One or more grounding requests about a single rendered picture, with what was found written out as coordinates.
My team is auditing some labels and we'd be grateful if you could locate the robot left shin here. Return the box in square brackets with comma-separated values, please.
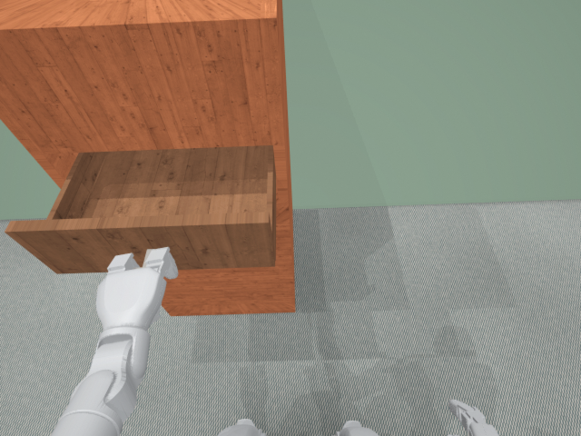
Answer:
[236, 419, 255, 427]

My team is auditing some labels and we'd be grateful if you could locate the right robot hand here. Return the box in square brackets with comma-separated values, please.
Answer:
[448, 400, 499, 436]

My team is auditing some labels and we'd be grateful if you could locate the drawer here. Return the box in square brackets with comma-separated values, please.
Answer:
[5, 145, 276, 274]

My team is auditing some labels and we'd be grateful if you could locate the robot left forearm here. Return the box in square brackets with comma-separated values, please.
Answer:
[51, 325, 151, 436]

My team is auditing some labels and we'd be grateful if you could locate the robot shin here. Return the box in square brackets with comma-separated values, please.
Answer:
[342, 421, 361, 429]
[236, 419, 255, 427]

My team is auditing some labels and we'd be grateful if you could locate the robot right shin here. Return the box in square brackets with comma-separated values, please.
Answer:
[342, 421, 361, 429]

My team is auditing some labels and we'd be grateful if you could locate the handle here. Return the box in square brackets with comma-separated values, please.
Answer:
[133, 249, 153, 269]

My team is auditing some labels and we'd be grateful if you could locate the left robot hand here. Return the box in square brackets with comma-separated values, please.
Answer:
[96, 247, 178, 331]

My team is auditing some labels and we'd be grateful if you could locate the cabinet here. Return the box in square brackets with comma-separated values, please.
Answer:
[0, 0, 295, 316]

